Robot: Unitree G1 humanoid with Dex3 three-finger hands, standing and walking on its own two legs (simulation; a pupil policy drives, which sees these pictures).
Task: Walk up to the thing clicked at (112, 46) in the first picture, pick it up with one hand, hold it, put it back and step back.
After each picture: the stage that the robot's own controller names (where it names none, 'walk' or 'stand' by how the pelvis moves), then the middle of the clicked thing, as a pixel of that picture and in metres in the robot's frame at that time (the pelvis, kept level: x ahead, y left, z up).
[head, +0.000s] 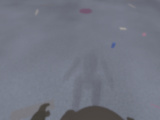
stand; (113, 45) +1.57 -0.53 -0.72
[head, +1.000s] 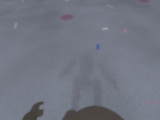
walk; (97, 46) +1.50 -0.09 -0.69
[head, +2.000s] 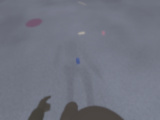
walk; (77, 61) +0.96 +0.24 -0.71
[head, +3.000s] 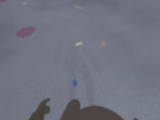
walk; (74, 83) +0.53 +0.23 -0.72
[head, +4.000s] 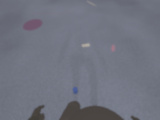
stand; (75, 90) +0.37 +0.18 -0.70
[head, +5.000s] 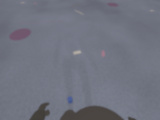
stand; (70, 100) +0.32 +0.19 -0.72
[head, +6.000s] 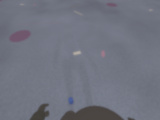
stand; (70, 100) +0.31 +0.19 -0.72
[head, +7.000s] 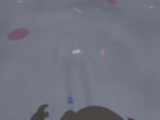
stand; (70, 100) +0.30 +0.20 -0.73
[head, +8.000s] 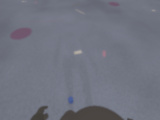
stand; (70, 100) +0.31 +0.18 -0.72
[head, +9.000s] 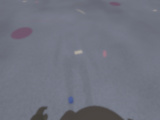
stand; (70, 100) +0.31 +0.18 -0.72
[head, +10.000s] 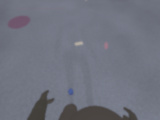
go down; (70, 91) +0.33 +0.18 -0.71
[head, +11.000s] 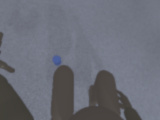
go down; (57, 60) +0.38 +0.25 -0.29
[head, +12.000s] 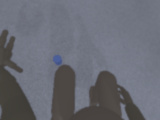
close in; (57, 60) +0.38 +0.25 -0.28
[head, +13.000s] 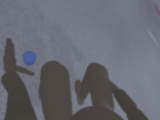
close in; (29, 58) +0.36 +0.28 -0.21
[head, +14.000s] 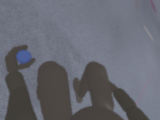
close; (24, 58) +0.36 +0.29 -0.21
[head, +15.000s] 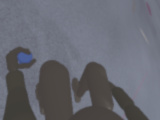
lift; (25, 58) +0.34 +0.29 -0.22
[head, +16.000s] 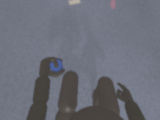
lift; (57, 68) +0.31 +0.22 -0.04
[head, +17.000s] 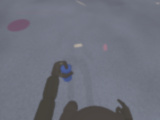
lift; (66, 73) +0.32 +0.16 +0.00
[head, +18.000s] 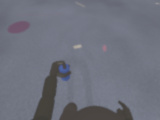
hold; (64, 72) +0.32 +0.17 +0.00
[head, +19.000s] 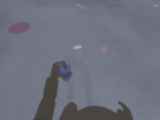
hold; (65, 73) +0.32 +0.17 +0.00
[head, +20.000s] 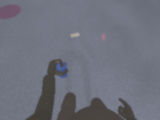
crouch; (62, 70) +0.34 +0.19 -0.06
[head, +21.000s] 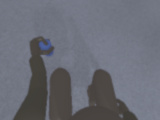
lower; (47, 48) +0.45 +0.26 -0.09
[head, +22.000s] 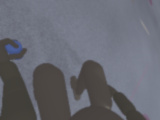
lower; (15, 51) +0.40 +0.31 -0.22
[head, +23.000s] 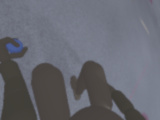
lower; (16, 49) +0.40 +0.31 -0.22
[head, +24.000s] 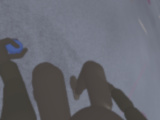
lower; (15, 50) +0.40 +0.31 -0.22
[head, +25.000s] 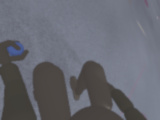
lower; (17, 52) +0.39 +0.31 -0.22
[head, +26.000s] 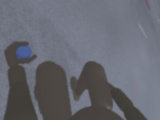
open; (23, 54) +0.38 +0.29 -0.22
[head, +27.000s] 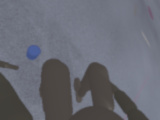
stand; (33, 53) +0.38 +0.27 -0.22
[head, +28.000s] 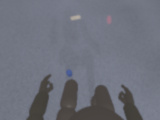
walk; (69, 73) +0.39 +0.20 -0.51
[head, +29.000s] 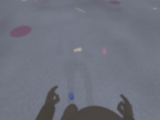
stand; (71, 96) +0.36 +0.18 -0.66
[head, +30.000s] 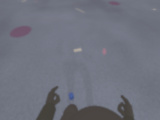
stand; (71, 96) +0.36 +0.18 -0.67
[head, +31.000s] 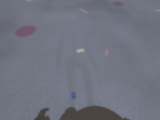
stand; (73, 95) +0.36 +0.16 -0.71
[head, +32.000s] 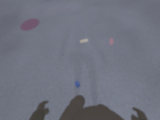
walk; (77, 84) +0.43 +0.19 -0.70
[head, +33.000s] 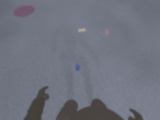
walk; (77, 67) +0.66 +0.14 -0.69
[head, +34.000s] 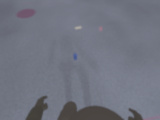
stand; (75, 56) +0.94 +0.24 -0.70
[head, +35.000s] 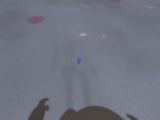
stand; (79, 61) +0.99 +0.17 -0.72
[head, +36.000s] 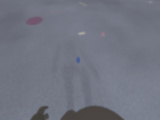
stand; (78, 60) +1.00 +0.20 -0.72
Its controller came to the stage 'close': yes
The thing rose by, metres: 0.71
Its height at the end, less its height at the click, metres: +0.00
